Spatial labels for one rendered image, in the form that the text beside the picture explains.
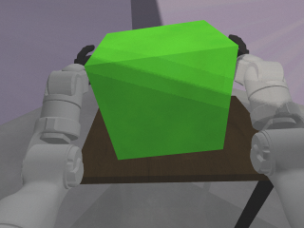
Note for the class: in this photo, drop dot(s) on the carton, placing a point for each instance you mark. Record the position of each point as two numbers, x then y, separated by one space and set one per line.
164 90

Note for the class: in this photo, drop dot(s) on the left robot forearm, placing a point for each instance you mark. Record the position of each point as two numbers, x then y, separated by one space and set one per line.
62 103

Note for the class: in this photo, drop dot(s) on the left robot hand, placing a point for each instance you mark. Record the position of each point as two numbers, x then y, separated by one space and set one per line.
82 56

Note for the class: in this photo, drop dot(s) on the right robot upper arm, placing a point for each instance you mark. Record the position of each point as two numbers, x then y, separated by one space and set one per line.
279 155

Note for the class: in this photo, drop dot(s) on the left robot upper arm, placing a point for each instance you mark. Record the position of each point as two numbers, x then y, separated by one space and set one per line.
49 171

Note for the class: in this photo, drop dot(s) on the right robot forearm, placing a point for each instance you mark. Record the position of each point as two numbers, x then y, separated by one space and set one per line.
268 94

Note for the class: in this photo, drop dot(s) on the right robot hand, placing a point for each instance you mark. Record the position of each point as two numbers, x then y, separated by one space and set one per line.
242 49

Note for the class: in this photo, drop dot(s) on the table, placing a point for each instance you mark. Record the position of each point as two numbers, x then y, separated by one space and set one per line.
232 163

